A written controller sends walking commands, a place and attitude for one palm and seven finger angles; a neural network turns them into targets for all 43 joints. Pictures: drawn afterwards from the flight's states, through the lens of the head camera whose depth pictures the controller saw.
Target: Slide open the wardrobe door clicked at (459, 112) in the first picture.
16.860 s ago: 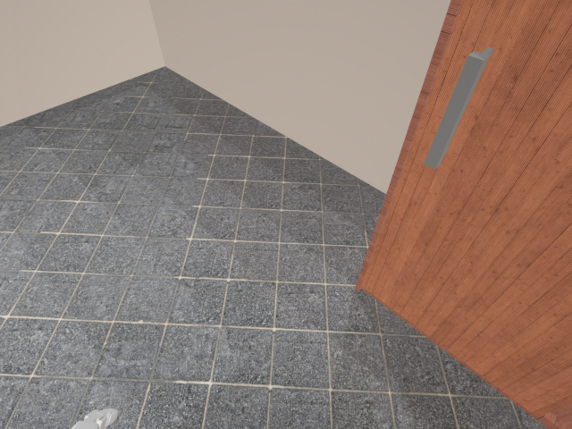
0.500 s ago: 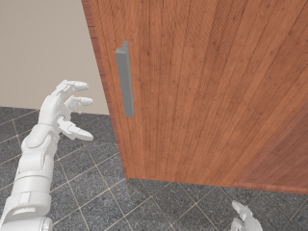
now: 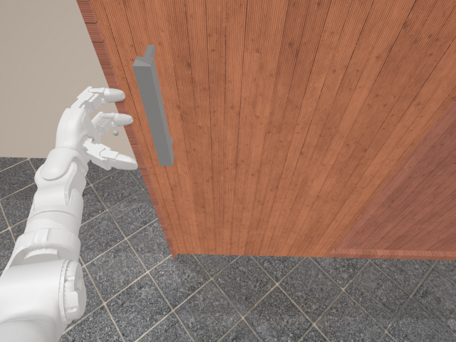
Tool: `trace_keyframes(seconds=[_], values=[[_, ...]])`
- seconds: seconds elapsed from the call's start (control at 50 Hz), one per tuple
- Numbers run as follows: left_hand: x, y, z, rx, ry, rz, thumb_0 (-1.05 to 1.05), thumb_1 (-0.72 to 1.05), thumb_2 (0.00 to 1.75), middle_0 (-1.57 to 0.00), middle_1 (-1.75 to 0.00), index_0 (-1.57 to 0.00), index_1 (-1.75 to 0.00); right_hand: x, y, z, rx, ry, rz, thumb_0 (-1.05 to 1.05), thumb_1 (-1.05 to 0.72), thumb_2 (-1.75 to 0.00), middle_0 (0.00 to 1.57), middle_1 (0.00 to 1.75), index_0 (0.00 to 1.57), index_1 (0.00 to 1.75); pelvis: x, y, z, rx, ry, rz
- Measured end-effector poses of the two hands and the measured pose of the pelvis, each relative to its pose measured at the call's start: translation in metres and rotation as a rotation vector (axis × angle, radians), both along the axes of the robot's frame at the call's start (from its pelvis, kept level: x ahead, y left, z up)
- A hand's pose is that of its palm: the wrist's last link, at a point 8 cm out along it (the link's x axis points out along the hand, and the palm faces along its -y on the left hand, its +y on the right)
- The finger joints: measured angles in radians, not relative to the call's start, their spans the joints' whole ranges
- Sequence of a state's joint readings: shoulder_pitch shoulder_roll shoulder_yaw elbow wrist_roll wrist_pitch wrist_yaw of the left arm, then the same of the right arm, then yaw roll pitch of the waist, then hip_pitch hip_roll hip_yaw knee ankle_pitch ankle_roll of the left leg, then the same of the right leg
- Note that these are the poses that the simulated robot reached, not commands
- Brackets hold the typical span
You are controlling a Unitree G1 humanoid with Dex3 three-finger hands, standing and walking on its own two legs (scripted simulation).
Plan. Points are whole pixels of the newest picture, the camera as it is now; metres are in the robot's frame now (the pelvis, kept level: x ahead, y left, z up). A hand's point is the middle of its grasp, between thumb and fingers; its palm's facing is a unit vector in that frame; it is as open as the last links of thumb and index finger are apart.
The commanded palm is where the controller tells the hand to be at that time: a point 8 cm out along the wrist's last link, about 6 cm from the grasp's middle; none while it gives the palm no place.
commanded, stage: move the hooked fingers beside the handle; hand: left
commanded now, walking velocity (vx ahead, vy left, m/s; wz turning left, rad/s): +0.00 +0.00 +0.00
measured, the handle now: (159, 112) +0.51 +0.13 +0.12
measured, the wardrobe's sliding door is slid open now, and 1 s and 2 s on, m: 0.00 0.00 0.00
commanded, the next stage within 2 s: feel for the door with the fingertips in 1.24 s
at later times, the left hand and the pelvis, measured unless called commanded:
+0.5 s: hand (114, 130) +0.46 +0.20 +0.12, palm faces -0.03 -1.00 +0.00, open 14.0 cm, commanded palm +0.43 +0.25 +0.12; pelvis +0.01 +0.00 +0.00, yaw -1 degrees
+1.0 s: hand (122, 129) +0.46 +0.19 +0.12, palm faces -0.04 -1.00 +0.02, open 14.0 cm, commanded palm +0.43 +0.25 +0.12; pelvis +0.01 +0.01 -0.01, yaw +0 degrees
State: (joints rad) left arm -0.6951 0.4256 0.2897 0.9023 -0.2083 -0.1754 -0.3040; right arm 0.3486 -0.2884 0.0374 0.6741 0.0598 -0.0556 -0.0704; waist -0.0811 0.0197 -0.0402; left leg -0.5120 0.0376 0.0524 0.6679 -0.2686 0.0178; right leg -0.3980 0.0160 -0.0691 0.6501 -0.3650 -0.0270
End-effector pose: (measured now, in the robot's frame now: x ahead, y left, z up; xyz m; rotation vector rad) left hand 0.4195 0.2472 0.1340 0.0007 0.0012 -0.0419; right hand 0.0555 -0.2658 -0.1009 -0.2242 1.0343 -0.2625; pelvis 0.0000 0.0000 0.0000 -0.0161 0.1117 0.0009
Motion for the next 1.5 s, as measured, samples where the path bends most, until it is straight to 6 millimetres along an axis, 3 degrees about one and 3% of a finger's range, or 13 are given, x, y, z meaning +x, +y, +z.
trace_keyframes(seconds=[0.16,0.3,0.46,0.58,0.74,0.86,0.96,1.06,1.2,1.38,1.5], values=[[0.019,0.003,-0.005,0.001,0.016,0.027,-0.01,-0.50,0.30,-0.30,-1.20,-0.30,-1.20,-0.019,-0.008,-0.002,-0.006,0.058,-0.046,0.01,-0.90,-0.90,0.20,0.30,0.21,0.30,0.003,-0.005,-0.002,0.001,0.033,-0.012],[0.028,0.006,-0.004,-0.004,0.002,0.012,-0.01,-0.50,0.30,-0.30,-1.20,-0.30,-1.20,-0.025,-0.009,-0.005,-0.004,0.103,-0.062,0.01,-0.90,-0.90,0.20,0.30,0.21,0.30,0.007,-0.005,-0.004,-0.001,0.054,-0.015],[0.023,0.012,-0.017,-0.011,0.022,0.012,-0.01,-0.50,0.30,-0.30,-1.20,-0.30,-1.20,-0.009,-0.004,-0.003,-0.002,0.080,-0.055,0.01,-0.90,-0.90,0.20,0.30,0.21,0.30,0.012,-0.001,-0.004,-0.004,0.059,-0.017],[0.018,0.008,-0.007,-0.008,-0.043,0.002,-0.01,-0.50,0.30,-0.30,-1.20,-0.30,-1.20,0.010,0.004,-0.002,0.007,0.036,-0.029,0.01,-0.90,-0.90,0.20,0.30,0.21,0.30,0.014,0.004,-0.004,-0.009,0.050,-0.012],[0.019,0.015,-0.018,-0.012,0.047,0.017,-0.01,-0.50,0.30,-0.30,-1.20,-0.30,-1.20,0.027,0.014,0.001,0.015,-0.013,0.000,0.01,-0.90,-0.90,0.20,0.30,0.21,0.30,0.011,0.008,-0.005,-0.010,0.049,-0.006],[0.015,0.005,-0.008,0.002,-0.047,-0.003,-0.01,-0.50,0.30,-0.30,-1.20,-0.29,-1.20,0.022,0.019,-0.004,0.019,0.006,0.012,0.01,-0.90,-0.90,0.20,0.30,0.21,0.30,0.009,0.012,-0.006,-0.014,0.047,-0.002],[0.021,-0.004,-0.009,-0.026,-0.005,-0.013,-0.01,-0.50,0.30,-0.30,-1.20,-0.30,-1.20,0.013,0.020,-0.005,0.023,0.022,0.000,0.01,-0.90,-0.90,0.20,0.30,0.21,0.30,0.008,0.012,-0.006,-0.012,0.043,-0.002],[0.021,-0.002,-0.016,-0.003,0.022,0.020,-0.01,-0.50,0.30,-0.30,-1.20,-0.30,-1.20,0.001,0.018,-0.005,0.026,0.023,-0.022,0.01,-0.90,-0.90,0.20,0.30,0.21,0.30,0.006,0.012,-0.006,-0.009,0.045,-0.014],[0.010,0.002,-0.003,0.004,-0.056,0.023,-0.01,-0.50,0.30,-0.30,-1.20,-0.30,-1.20,-0.013,0.014,-0.007,0.027,0.051,-0.041,0.01,-0.90,-0.90,0.20,0.30,0.21,0.30,0.005,0.009,-0.005,-0.009,0.032,-0.018],[0.005,0.002,-0.012,-0.001,0.018,0.016,-0.01,-0.50,0.30,-0.30,-1.20,-0.30,-1.20,-0.009,0.006,-0.005,0.009,0.033,-0.026,0.01,-0.90,-0.90,0.20,0.30,0.21,0.30,-0.002,0.005,-0.006,-0.011,0.027,-0.004],[0.001,-0.014,-0.007,-0.006,-0.051,-0.006,-0.01,-0.50,0.30,-0.30,-1.20,-0.30,-1.20,-0.002,0.005,-0.005,0.011,0.012,-0.008,0.01,-0.90,-0.90,0.20,0.30,0.21,0.30,-0.004,0.003,-0.006,-0.010,0.027,-0.001]])
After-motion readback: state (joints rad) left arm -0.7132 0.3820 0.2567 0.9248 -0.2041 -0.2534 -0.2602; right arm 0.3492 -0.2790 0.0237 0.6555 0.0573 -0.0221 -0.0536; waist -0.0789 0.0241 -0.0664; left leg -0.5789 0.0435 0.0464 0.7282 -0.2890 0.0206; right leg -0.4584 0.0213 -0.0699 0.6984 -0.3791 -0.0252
